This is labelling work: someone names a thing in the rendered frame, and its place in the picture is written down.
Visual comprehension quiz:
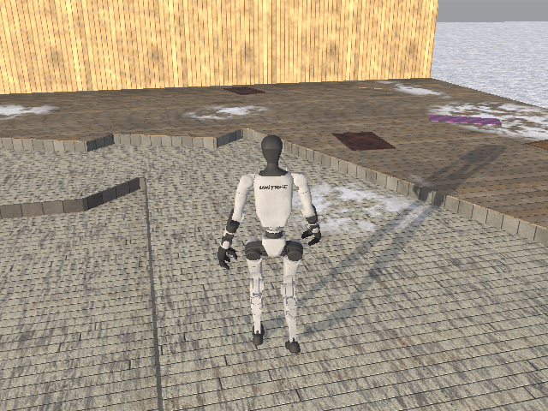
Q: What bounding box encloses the left robot hand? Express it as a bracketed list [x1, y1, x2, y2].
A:
[217, 246, 237, 270]

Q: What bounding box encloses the robot thigh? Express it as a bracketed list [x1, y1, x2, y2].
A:
[245, 238, 264, 294]
[281, 239, 303, 298]

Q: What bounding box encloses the left robot thigh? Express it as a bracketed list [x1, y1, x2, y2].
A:
[245, 238, 264, 294]

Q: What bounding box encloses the robot left upper arm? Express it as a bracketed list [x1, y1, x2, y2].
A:
[231, 173, 255, 222]

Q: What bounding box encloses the right robot forearm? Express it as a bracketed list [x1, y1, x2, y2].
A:
[306, 204, 320, 233]

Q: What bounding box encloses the right robot thigh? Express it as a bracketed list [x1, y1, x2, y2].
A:
[281, 239, 303, 298]

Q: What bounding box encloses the right robot hand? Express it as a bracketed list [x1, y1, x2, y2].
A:
[301, 229, 321, 246]

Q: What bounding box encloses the robot right upper arm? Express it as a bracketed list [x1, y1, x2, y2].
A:
[290, 172, 315, 217]

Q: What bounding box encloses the left robot forearm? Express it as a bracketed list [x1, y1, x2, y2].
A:
[220, 208, 240, 249]

